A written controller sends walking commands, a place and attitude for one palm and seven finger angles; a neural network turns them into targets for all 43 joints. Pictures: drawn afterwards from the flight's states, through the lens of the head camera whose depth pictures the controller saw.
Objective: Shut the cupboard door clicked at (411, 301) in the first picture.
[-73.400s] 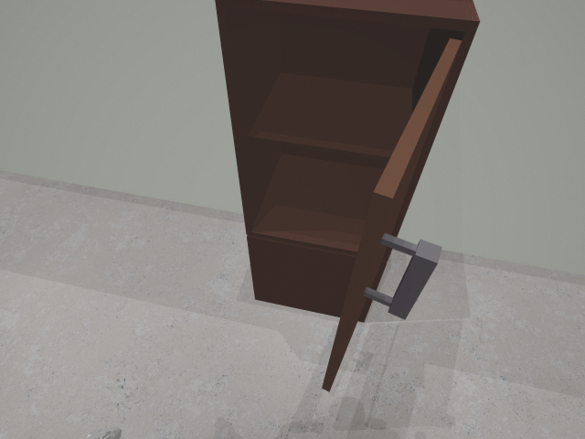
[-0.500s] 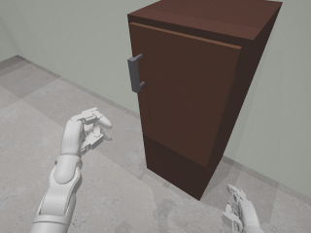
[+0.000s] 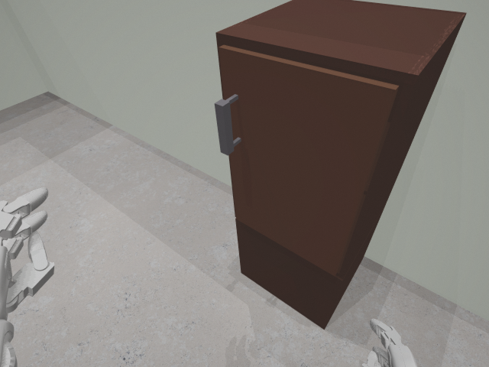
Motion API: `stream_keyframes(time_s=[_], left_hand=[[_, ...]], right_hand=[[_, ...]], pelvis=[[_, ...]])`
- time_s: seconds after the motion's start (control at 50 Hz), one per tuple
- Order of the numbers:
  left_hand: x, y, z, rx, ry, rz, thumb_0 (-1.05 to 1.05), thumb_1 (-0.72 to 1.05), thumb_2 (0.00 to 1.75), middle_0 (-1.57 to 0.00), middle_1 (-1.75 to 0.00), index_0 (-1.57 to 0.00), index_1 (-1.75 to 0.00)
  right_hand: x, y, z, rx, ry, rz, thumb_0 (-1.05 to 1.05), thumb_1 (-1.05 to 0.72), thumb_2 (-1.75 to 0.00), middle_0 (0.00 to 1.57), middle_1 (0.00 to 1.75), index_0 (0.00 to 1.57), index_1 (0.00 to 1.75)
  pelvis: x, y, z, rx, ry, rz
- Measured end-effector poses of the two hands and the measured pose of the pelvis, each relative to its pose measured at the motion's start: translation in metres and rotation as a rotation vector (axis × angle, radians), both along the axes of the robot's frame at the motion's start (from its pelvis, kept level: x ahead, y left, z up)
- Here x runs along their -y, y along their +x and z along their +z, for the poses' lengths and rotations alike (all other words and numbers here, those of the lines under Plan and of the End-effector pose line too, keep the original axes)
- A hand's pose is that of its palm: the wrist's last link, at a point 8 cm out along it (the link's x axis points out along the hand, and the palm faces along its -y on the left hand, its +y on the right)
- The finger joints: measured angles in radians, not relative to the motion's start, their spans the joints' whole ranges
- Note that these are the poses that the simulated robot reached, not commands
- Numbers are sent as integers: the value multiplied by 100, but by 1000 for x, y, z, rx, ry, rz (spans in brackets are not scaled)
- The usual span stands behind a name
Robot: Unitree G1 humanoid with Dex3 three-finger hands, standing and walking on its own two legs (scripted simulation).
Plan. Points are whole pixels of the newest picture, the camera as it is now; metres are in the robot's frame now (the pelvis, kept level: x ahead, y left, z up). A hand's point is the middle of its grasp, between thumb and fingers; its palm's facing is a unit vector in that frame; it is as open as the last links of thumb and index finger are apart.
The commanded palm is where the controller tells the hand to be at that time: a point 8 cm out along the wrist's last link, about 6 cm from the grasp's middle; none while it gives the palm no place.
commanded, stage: draw the hand back to the body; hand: left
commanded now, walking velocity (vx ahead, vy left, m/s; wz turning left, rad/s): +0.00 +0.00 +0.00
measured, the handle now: (230, 124) +0.64 +0.12 +0.08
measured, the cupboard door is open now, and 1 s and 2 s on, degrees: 0 0 0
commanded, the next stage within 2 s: step back with the hand held close in 0.32 s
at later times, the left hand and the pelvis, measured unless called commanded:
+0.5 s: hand (51, 262) +0.19 +0.27 +0.16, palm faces +0.47 -0.78 -0.42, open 7.4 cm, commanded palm +0.14 +0.30 +0.17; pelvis -0.01 +0.00 +0.00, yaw +0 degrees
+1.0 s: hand (6, 317) +0.12 +0.28 +0.16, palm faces +0.46 -0.75 -0.47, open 7.4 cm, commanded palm +0.06 +0.31 +0.17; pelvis -0.08 +0.02 -0.02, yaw -1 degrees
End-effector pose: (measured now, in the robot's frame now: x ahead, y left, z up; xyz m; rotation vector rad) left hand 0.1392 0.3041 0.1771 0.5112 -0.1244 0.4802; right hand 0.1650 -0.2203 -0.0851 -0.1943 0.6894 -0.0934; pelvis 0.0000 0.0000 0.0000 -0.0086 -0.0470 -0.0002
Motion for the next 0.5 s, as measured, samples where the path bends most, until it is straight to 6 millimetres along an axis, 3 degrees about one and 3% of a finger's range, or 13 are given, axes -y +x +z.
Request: stream_keyframes(time_s=[0.18,0.5], left_hand=[[-1,0,-7,24,-47,20,1,89,90,-23,-34,-23,-33],[-1,6,1,35,-11,-21,1,89,89,-21,-31,-21,-30]], right_hand=[[-3,7,5,32,-21,23,1,-91,-90,20,30,20,30],[-9,-2,4,24,7,12,1,-91,-90,20,30,20,30]], pelvis=[[-2,-4,0,2,3,8],[-3,-5,0,-10,-5,-3]])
